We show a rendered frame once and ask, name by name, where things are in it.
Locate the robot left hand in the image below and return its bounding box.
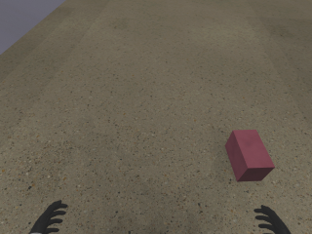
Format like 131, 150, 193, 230
29, 200, 68, 234

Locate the robot right hand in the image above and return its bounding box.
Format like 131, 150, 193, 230
253, 205, 292, 234

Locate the carton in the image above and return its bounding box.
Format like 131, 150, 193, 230
224, 130, 275, 182

